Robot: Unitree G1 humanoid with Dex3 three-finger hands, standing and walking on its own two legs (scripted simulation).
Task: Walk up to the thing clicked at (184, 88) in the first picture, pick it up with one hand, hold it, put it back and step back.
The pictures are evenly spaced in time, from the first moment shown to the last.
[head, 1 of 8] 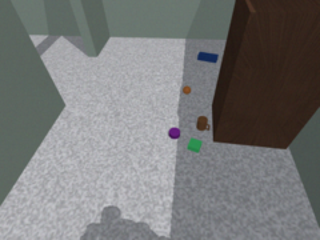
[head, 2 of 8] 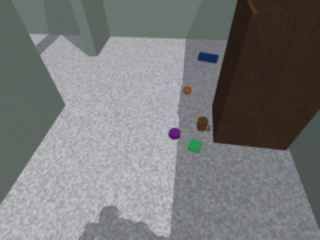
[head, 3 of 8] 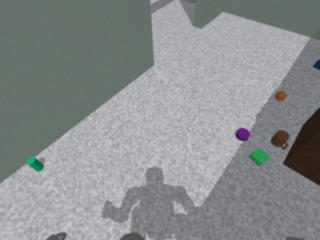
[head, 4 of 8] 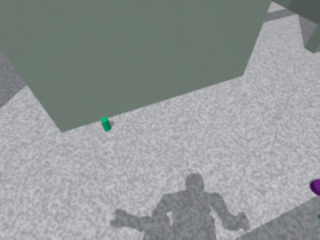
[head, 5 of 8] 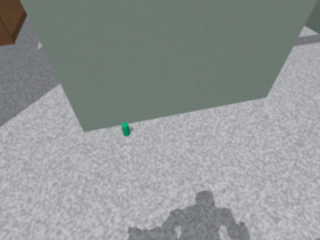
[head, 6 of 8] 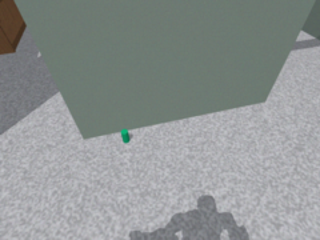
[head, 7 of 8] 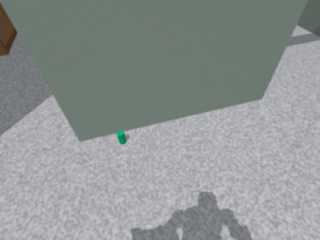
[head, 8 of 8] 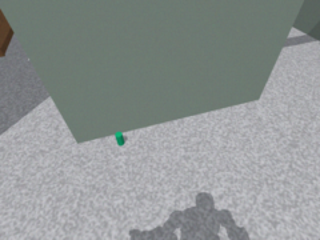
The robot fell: no
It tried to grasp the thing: no
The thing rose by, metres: 0.00
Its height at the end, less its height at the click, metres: +0.00
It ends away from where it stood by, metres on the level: 0.00
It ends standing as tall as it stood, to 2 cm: yes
